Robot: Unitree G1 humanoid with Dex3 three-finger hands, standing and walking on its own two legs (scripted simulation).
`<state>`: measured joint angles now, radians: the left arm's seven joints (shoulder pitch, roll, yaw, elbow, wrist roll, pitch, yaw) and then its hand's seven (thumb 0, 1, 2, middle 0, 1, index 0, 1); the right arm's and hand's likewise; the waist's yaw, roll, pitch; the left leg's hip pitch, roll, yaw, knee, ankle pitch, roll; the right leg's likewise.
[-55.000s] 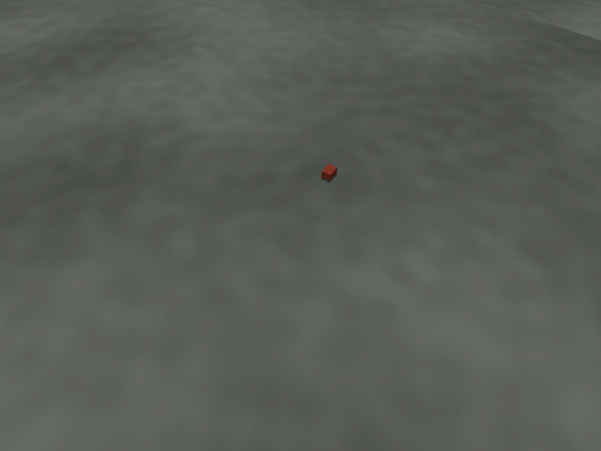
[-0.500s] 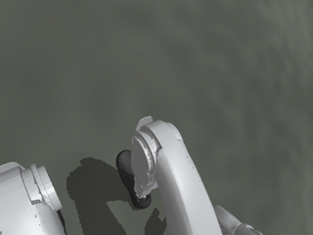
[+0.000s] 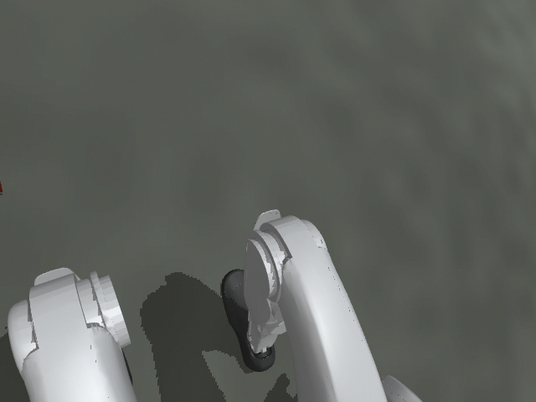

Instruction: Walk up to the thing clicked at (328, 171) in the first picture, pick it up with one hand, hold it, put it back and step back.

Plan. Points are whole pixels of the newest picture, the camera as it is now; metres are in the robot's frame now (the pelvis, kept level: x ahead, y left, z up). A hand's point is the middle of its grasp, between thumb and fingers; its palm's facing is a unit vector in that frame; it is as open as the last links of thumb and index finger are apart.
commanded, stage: withdraw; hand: left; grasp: from above
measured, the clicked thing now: out of the picture +0.45 +0.31 -0.29
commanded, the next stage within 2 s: home in 0.52 s
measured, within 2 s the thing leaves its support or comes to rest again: neither
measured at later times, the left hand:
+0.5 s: hand out of the picture +0.43 +0.30 -0.09, palm faces -0.50 -0.10 -0.86, open 12.4 cm
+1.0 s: hand out of the picture +0.44 +0.32 -0.12, palm faces -0.27 -0.35 -0.90, open 10.1 cm
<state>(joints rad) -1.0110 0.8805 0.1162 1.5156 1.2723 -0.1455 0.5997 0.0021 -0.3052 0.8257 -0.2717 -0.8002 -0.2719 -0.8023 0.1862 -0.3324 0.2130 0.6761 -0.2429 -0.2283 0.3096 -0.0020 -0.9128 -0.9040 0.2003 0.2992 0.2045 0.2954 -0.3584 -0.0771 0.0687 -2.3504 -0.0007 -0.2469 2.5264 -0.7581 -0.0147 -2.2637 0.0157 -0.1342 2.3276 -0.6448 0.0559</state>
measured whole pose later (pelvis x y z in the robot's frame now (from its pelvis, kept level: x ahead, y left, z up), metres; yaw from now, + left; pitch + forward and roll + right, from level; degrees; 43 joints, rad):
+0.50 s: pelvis -0.02 -0.02 +0.05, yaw +8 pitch +33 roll -7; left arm -1.05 0.69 -0.05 1.41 1.18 -0.18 0.20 0.00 -0.23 0.81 -0.34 -0.74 -0.33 -0.76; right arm 0.15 -0.33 0.09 0.65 -0.11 -0.01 0.11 0.00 -0.90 -0.90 0.20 0.30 0.20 0.29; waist -0.26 0.01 -0.06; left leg -2.22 -0.01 -0.13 2.30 -0.66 -0.02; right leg -2.18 -0.02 -0.05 2.20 -0.60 0.04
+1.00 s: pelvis +0.00 -0.01 +0.03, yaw +7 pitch +37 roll -9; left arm -0.89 0.65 0.12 1.23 0.96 -0.07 0.32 0.00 0.27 0.93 -0.26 -0.54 -0.25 -0.56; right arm 0.24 -0.24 0.06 0.71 -0.11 -0.06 0.17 0.00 -0.90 -0.90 0.20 0.30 0.21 0.29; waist -0.24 0.04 -0.10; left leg -2.30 -0.01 -0.14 2.37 -0.72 -0.01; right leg -2.24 -0.02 -0.05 2.26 -0.66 0.05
